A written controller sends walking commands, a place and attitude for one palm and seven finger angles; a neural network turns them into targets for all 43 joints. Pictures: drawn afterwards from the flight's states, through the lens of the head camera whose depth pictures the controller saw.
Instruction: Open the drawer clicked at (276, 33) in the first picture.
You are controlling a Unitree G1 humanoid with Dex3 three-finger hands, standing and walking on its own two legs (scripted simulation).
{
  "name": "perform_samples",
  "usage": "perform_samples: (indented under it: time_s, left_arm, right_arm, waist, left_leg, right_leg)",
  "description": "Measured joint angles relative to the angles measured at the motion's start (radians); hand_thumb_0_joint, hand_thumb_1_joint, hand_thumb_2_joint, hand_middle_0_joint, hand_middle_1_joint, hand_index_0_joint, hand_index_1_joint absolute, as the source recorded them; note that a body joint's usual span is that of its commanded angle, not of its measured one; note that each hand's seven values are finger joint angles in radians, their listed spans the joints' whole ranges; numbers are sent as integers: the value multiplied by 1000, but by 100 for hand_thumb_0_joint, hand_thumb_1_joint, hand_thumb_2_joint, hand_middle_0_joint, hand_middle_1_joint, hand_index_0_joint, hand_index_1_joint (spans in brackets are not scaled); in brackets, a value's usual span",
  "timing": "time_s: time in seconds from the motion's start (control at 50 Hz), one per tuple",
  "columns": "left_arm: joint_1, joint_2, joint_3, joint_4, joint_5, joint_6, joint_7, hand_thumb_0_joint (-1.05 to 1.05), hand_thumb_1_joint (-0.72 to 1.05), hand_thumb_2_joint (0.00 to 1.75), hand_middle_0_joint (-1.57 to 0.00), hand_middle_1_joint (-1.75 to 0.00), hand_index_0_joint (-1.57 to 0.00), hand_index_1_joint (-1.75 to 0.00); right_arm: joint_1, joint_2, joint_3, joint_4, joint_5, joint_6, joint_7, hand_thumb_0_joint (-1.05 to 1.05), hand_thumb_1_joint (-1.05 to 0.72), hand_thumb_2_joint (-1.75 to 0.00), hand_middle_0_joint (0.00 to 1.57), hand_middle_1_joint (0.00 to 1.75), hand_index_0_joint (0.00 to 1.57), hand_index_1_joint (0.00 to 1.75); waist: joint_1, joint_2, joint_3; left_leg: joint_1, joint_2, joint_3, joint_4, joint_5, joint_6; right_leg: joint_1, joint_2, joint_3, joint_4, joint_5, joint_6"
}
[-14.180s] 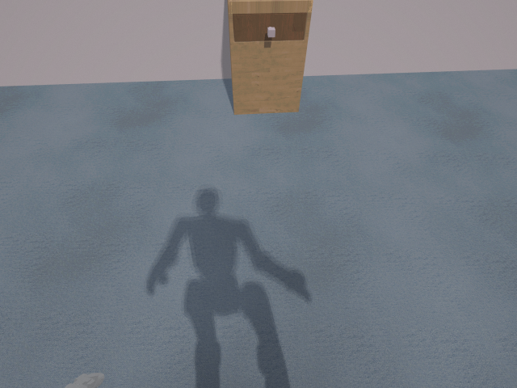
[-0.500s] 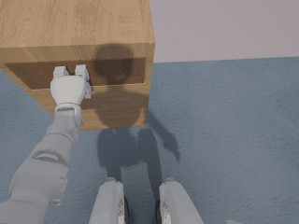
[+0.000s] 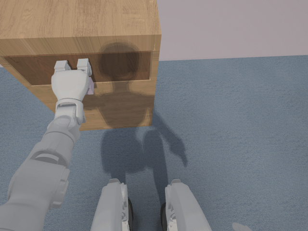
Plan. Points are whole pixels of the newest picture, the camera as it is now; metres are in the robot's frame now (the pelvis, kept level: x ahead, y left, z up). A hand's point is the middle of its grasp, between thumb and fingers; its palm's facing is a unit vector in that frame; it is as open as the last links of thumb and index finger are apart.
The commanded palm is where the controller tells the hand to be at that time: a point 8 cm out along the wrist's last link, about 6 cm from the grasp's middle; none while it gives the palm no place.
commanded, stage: lift the fingers back up to retry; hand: left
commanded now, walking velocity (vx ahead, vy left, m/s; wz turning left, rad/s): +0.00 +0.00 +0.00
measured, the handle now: (86, 80) +0.54 +0.18 -0.05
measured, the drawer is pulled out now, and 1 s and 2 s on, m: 0.00 0.00 0.00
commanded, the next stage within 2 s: re-aim the fingers above the handle in 0.88 s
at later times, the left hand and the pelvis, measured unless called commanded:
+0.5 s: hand (76, 89) +0.49 +0.19 -0.02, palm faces -0.03 -0.04 -1.00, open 13.9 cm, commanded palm +0.46 +0.19 +0.05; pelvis +0.02 +0.01 +0.04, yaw +0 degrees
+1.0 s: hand (69, 88) +0.47 +0.20 +0.02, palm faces -0.04 -0.05 -1.00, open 13.9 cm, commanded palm +0.45 +0.19 +0.07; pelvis +0.04 +0.01 +0.08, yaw +0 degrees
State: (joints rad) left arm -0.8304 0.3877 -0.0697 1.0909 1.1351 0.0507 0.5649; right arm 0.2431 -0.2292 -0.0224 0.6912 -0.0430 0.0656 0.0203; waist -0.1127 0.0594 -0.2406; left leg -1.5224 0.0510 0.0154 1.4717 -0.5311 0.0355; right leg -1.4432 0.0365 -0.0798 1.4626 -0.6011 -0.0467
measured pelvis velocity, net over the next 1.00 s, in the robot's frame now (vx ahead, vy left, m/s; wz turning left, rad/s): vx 0.04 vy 0.01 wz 0.00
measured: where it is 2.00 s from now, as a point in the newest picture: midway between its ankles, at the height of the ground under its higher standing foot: outside the picture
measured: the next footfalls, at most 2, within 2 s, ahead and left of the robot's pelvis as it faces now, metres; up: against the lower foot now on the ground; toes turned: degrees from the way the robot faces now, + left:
none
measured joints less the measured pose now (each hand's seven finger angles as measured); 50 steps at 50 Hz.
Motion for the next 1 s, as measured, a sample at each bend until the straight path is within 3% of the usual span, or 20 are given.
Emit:
perform_samples:
  time_s: [0.16, 0.34, 0.46, 0.56, 0.66, 0.78, 1.0]
  left_arm:
    - [1, 1, 3, -11, -2, 8, -15, 0, -49, 30, -32, -120, -29, -138]
    - [70, -2, 15, -64, -12, -14, -56, 0, -49, 31, -32, -120, -27, -126]
    - [107, -19, 25, -75, 0, -47, -15, 0, -49, 30, -32, -120, -30, -122]
    - [110, -28, 32, -60, -3, -19, 16, 0, -49, 30, -32, -120, -31, -120]
    - [133, -40, 14, -67, -26, 14, -11, 0, -49, 31, -32, -120, -31, -120]
    - [191, -59, -3, -84, -22, -19, -32, 0, -49, 31, -31, -120, -31, -120]
    - [220, -66, 14, -74, 14, -58, 23, 0, -49, 31, -31, -120, -31, -120]
  right_arm:
    - [7, -2, -3, 0, 0, 6, 0, 1, -91, -90, 20, 30, 20, 30]
    - [11, 6, -13, -4, 6, 17, -8, 1, -91, -90, 20, 30, 20, 30]
    - [21, 9, -22, 11, 0, 19, -8, 1, -91, -90, 20, 30, 20, 30]
    - [22, 8, -28, 19, -2, 26, 1, 1, -91, -90, 20, 30, 20, 30]
    - [24, 6, -34, 15, 3, 41, 5, 1, -91, -90, 20, 30, 20, 30]
    - [30, 3, -37, 5, 6, 53, -5, 1, -91, -90, 20, 30, 20, 30]
    - [7, -3, -51, -3, -7, 57, 6, 1, -91, -90, 20, 30, 20, 30]
  waist:
    - [-4, 0, 1]
    - [-6, 7, 26]
    - [-4, 7, 27]
    - [-5, 5, 31]
    - [1, 1, 41]
    - [11, -5, 34]
    - [17, -9, 22]
  left_leg:
    - [4, 1, 2, -3, 0, 3]
    - [81, 3, 13, -74, 13, 6]
    - [151, 1, 16, -139, 22, 5]
    - [216, 0, 18, -195, 30, 2]
    - [304, -2, 23, -265, 43, 1]
    - [399, -3, 27, -340, 57, -1]
    - [383, -7, 20, -315, 46, -2]
  right_leg:
    - [4, 2, 3, -6, 3, 3]
    - [77, 7, 16, -80, 24, 10]
    - [146, 8, 21, -150, 37, 12]
    - [211, 10, 25, -208, 48, 12]
    - [296, 11, 32, -279, 64, 13]
    - [390, 13, 39, -356, 82, 13]
    - [379, 10, 31, -334, 69, 12]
